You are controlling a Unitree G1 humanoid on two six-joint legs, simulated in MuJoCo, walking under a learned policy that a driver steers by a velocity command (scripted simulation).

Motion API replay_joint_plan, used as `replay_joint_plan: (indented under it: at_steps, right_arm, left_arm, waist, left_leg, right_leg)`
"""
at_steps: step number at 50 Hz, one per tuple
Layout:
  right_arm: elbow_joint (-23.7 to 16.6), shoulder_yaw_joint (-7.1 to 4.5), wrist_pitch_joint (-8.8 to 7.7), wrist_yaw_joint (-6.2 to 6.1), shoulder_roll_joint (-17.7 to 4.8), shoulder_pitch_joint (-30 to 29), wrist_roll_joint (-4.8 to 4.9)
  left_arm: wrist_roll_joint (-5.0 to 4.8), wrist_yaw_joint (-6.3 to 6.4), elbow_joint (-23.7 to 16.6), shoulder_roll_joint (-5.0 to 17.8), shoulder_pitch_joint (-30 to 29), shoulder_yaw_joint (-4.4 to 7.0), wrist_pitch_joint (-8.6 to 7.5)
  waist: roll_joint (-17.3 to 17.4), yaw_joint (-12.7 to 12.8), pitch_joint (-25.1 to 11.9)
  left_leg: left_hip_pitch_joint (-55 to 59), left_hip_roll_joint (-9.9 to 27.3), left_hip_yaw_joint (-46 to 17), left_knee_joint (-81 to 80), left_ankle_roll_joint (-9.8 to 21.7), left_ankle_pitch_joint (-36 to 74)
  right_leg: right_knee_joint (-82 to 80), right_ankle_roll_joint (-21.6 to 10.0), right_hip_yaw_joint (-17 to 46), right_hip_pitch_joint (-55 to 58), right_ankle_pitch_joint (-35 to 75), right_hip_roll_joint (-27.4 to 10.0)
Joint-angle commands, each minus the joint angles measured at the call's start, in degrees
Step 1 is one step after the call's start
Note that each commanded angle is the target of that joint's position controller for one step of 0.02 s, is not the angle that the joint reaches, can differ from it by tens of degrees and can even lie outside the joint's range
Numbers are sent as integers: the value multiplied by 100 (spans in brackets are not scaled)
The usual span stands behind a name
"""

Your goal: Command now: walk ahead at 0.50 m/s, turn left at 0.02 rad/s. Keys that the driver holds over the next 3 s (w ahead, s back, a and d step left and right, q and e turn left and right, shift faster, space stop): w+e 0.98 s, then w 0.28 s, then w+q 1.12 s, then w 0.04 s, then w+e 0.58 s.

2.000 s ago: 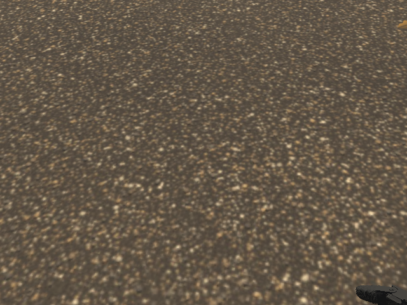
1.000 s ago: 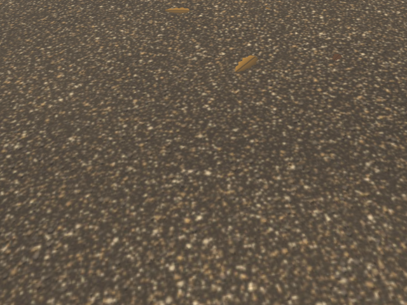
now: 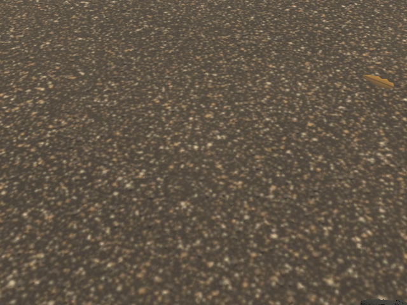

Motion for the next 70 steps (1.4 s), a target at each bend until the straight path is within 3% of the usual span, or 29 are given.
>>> replay_joint_plan:
  at_steps: [1, 4, 6, 7, 8, 9, 10, 12, 17, 23, 28, 30, 32, 33, 34, 35, 36, 39, 43, 47, 52, 56, 57, 58, 59, 60, 62, 65, 70]
  right_arm:
    - [-551, -37, -153, 64, -250, -670, 37]
    - [-570, -128, -227, 107, -469, -574, 52]
    - [-239, -334, -237, 34, -823, 520, -15]
    - [-95, -463, -219, -46, -1222, 1516, -123]
    - [-41, -531, -144, -77, -1642, 1805, -196]
    - [-15, -421, -134, -62, -1176, 1863, -141]
    - [20, -327, -151, -61, -900, 1552, -74]
    - [58, -225, -199, -28, -552, 903, -96]
    - [301, -286, -387, -52, -517, 520, -146]
    - [576, -389, -318, -166, -840, 751, -112]
    - [826, -480, -143, -180, -1068, 1105, 35]
    - [836, -525, -62, -203, -1236, 1050, 82]
    - [798, -523, 33, -237, -1289, 906, 133]
    - [728, -440, 8, -265, -1109, 985, 32]
    - [380, -167, -126, -198, -248, 1465, -219]
    - [339, -174, -355, -124, -575, 1014, -31]
    - [157, -256, -471, -75, -882, 423, 198]
    - [258, -288, -498, -147, -881, 454, -76]
    - [193, -240, -279, -144, -619, 348, -162]
    - [-20, -120, -288, -87, -377, -539, -130]
    - [-135, -154, -388, 47, -574, -936, -28]
    - [67, -298, -472, 38, -819, -128, -78]
    - [165, -373, -500, 9, -1036, 588, -156]
    - [303, -511, -472, -6, -1568, 1343, -227]
    - [564, -511, -408, 74, -1407, 1736, -58]
    - [497, -376, -393, 75, -961, 1462, 32]
    - [425, -244, -314, 50, -659, 864, -73]
    - [477, -165, -321, 31, -511, 719, -100]
    - [643, -281, -253, -81, -900, 1025, 42]
  left_arm:
    - [-83, 19, -244, 1044, -45, 225, -14]
    - [-113, 60, -150, 1186, -14, 268, 86]
    - [-91, 83, -156, 1077, -100, 217, 107]
    - [36, 80, -314, 726, -181, 76, 78]
    - [30, 94, -442, 84, 487, -109, -4]
    - [-108, 88, -353, 625, 375, 19, -52]
    - [-194, 80, -468, 908, -31, 121, -55]
    - [-84, 107, -530, 817, -431, 148, -2]
    - [-66, 87, -610, 401, -502, 133, 299]
    - [-31, -105, -944, 246, -1482, 44, 266]
    - [-31, -246, -1338, 348, -2169, 51, 286]
    - [-16, -272, -1412, 502, -2011, 134, 310]
    - [-39, -225, -1140, 890, -762, 384, 340]
    - [-55, -118, -875, 1348, 246, 602, 396]
    - [-123, -57, -892, 2042, 109, 700, 374]
    - [-62, -91, -1120, 1657, 257, 556, 268]
    - [-9, -116, -1054, 1301, 91, 451, 178]
    - [53, -62, -1244, 789, -874, 281, 121]
    - [34, 56, -1247, 941, -851, 319, 87]
    - [-20, 161, -1120, 1038, -533, 357, 140]
    - [-52, 183, -889, 935, -87, 335, 185]
    - [5, 172, -835, 813, -139, 295, 237]
    - [52, 152, -899, 574, -155, 195, 230]
    - [-6, 155, -947, 249, 561, 82, 176]
    - [-106, 164, -927, 379, 730, 64, 124]
    - [-151, 164, -955, 887, 126, 182, 111]
    - [-4, 154, -1166, 858, -719, 177, 97]
    - [65, 111, -1154, 562, -655, 153, 72]
    - [122, 85, -1393, 242, -1465, 12, -22]
  waist:
    - [-693, -78, 154]
    - [-791, -326, 122]
    - [-674, -941, -534]
    - [-215, -1378, -1364]
    - [1305, -1094, -2104]
    - [1038, -1257, -2061]
    - [771, -1202, -1237]
    - [459, -889, -512]
    - [213, -484, -41]
    - [-13, -777, 255]
    - [-19, -947, 452]
    - [153, -746, 203]
    - [150, 4, -523]
    - [-251, 422, -1056]
    - [-1881, -270, -1386]
    - [-1218, 90, -2250]
    - [-884, 187, -1476]
    - [-466, -508, -537]
    - [-423, -651, -301]
    - [-625, -313, -75]
    - [-762, -129, -62]
    - [-956, -590, -278]
    - [-701, -925, -931]
    - [615, -864, -1856]
    - [1556, -920, -1939]
    - [736, -1057, -1060]
    - [116, -903, -158]
    - [373, -613, -88]
    - [191, -774, -18]
  left_leg:
    - [435, -198, 202, -674, 6, 397]
    - [933, -317, 157, -1159, 171, 101]
    - [2721, -438, 277, -1449, 412, 145]
    - [4328, 514, -632, -1244, 755, 190]
    - [5877, 1928, -2997, -1744, 1501, -781]
    - [5603, 1898, -3670, -2189, 1592, -1677]
    - [5015, 1716, -2816, -2287, 1389, -1673]
    - [3771, 1259, -1662, -2625, 1183, -861]
    - [2807, 1106, -295, -3293, 1187, 479]
    - [3034, 978, 838, -3422, 1006, 773]
    - [3928, 1217, 1197, -3043, 825, 1264]
    - [4155, 1221, 1379, -2360, 697, 3017]
    - [3820, 966, 1657, -536, 458, 4229]
    - [2554, 736, 1676, 1109, 183, 2945]
    - [-125, -419, 1338, 3198, -226, -2399]
    - [-742, -632, -131, 3900, -156, -2994]
    - [-1234, -356, -232, 3854, -15, -2447]
    - [-276, 196, -265, 2575, 32, -1415]
    - [130, 98, -75, 1547, -278, -856]
    - [506, -234, -15, -252, -397, 694]
    - [813, -352, -154, -1134, -239, 979]
    - [1869, -468, 120, -1540, 220, 222]
    - [3066, 68, -362, -1386, 544, 242]
    - [5172, 1269, -2397, -1469, 1414, -338]
    - [5624, 1800, -4306, -2378, 1818, -2109]
    - [5001, 1633, -3926, -2572, 1558, -2893]
    - [3643, 1153, -2535, -2728, 1305, -1882]
    - [2893, 679, -1746, -3017, 1272, -631]
    - [2663, 475, -1076, -3155, 1331, 433]
  right_leg:
    - [-463, -951, 950, -244, 1617, -1411]
    - [-87, -800, 1184, 2, 1816, -1595]
    - [1164, -523, 879, -359, 2737, -1203]
    - [2775, -272, 619, -1345, 1619, -852]
    - [4744, 88, 339, -3312, -1631, -34]
    - [5599, 101, 978, -3876, -1976, -199]
    - [5811, 70, 958, -4234, -1519, -440]
    - [5450, 88, 834, -3941, -714, -786]
    - [4845, 217, 918, -3527, 99, -981]
    - [3013, 152, 541, -3455, 1580, -868]
    - [2264, -153, 175, -3557, 1041, -720]
    - [2201, -369, -155, -3027, 452, -398]
    - [1841, -698, -436, -1264, 431, 140]
    - [1706, -978, 287, 522, 616, -108]
    - [1189, -2006, 3515, 2307, -254, -1612]
    - [288, -2323, 5129, 2675, -1034, -2093]
    - [130, -2001, 4354, 2240, -667, -1963]
    - [38, -1578, 2740, 85, 950, -1332]
    - [-230, -1599, 2096, -867, 1839, -1057]
    - [-182, -1232, 1702, -1227, 1196, -663]
    - [252, -1068, 2165, -665, 621, -972]
    - [1209, -810, 2284, -293, 1742, -907]
    - [2384, -621, 1979, -649, 1702, -605]
    - [4383, -171, 1322, -2356, 181, 148]
    - [5519, -11, 1241, -3669, -1969, 350]
    - [5936, -42, 1437, -4174, -1634, 39]
    - [5560, -56, 1043, -4075, -858, -387]
    - [4723, 8, 825, -3421, -384, -687]
    - [2770, 283, 591, -3145, 696, -577]
Next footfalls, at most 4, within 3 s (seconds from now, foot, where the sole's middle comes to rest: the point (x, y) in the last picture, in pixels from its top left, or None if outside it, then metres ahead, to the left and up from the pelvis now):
0.14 left None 0.24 0.15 -0.78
0.66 right None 0.47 -0.16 -0.78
1.14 left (267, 215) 0.81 -0.11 -0.78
1.62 right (358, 204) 0.89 -0.45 -0.78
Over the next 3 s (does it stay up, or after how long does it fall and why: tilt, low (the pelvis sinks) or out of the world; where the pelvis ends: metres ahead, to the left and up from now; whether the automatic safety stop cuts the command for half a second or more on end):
stays up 1.56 -0.42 0.00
